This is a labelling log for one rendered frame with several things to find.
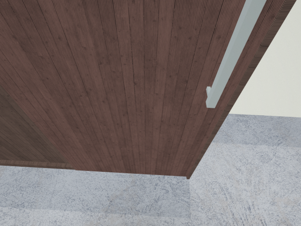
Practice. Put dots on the wardrobe door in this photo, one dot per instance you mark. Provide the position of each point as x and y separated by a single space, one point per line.
20 138
120 85

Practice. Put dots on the handle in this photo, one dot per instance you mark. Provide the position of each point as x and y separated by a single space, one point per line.
248 17

